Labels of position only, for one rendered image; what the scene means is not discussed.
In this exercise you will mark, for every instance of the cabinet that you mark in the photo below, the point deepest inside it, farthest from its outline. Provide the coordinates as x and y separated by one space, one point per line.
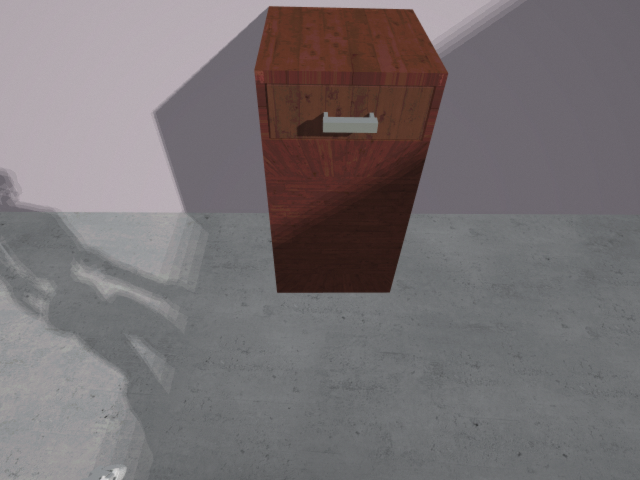
339 208

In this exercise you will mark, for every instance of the handle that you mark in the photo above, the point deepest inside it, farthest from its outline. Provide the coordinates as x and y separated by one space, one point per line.
350 124

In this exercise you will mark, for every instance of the drawer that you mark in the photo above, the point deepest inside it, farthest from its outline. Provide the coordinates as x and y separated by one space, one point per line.
297 110

